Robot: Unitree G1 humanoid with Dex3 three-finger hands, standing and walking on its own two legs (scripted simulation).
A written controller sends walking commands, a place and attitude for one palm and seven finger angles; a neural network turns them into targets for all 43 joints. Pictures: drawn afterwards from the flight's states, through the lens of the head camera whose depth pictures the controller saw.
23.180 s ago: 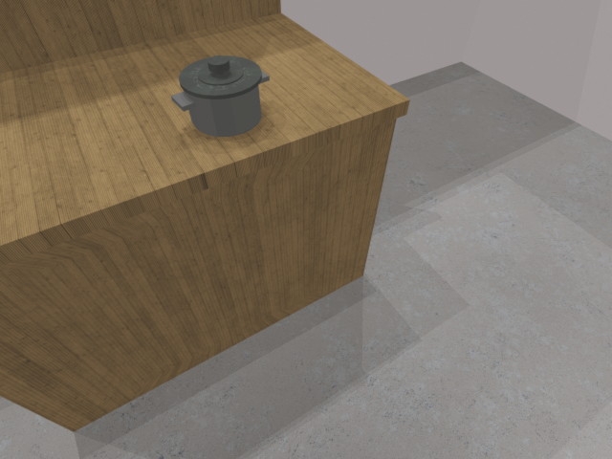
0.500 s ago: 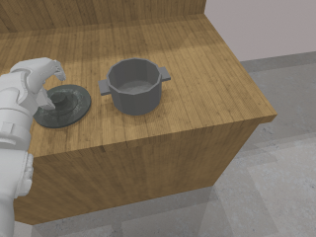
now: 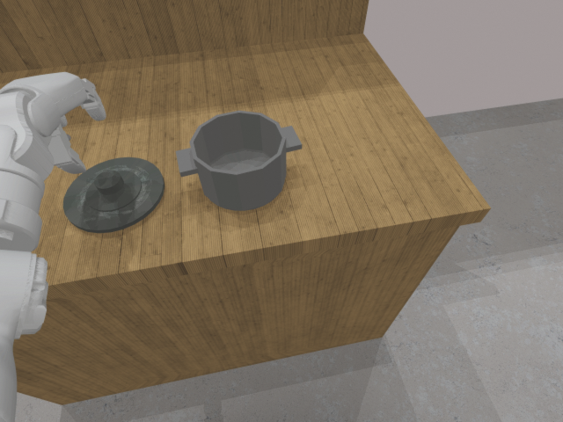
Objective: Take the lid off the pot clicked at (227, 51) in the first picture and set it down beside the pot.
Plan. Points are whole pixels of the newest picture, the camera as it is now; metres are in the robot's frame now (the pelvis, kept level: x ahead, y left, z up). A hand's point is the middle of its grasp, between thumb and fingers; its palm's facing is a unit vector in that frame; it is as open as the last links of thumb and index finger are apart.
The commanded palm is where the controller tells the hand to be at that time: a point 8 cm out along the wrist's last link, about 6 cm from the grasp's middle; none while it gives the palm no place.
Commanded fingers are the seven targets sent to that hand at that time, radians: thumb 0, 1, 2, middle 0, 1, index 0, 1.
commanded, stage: raise the empty hand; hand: left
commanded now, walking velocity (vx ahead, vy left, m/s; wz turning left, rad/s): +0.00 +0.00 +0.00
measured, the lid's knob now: (109, 182) +0.49 +0.28 +0.05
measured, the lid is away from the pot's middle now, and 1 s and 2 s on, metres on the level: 0.22 0.22 0.22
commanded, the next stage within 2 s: draw the hand back to the body in 0.56 s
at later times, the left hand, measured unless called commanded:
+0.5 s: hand (41, 102) +0.46 +0.28 +0.23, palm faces -0.26 -0.09 -0.96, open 11.1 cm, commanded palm +0.46 +0.28 +0.29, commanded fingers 0.00 -0.10 0.82 -0.43 -0.70 -0.43 -0.70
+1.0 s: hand (38, 124) +0.44 +0.29 +0.21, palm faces -0.23 -0.09 -0.97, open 11.1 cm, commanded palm +0.40 +0.29 +0.28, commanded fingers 0.00 -0.10 0.82 -0.43 -0.70 -0.43 -0.70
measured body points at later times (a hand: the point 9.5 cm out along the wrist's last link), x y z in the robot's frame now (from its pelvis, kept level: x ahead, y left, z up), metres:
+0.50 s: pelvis +0.00 +0.00 +0.00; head +0.04 -0.01 +0.45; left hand +0.47 +0.28 +0.28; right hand +0.09 -0.27 -0.12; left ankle +0.00 +0.10 -0.74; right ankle -0.03 -0.14 -0.74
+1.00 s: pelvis +0.00 +0.00 +0.00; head +0.03 -0.01 +0.45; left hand +0.45 +0.29 +0.26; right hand +0.11 -0.26 -0.12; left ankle +0.00 +0.10 -0.74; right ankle -0.03 -0.14 -0.74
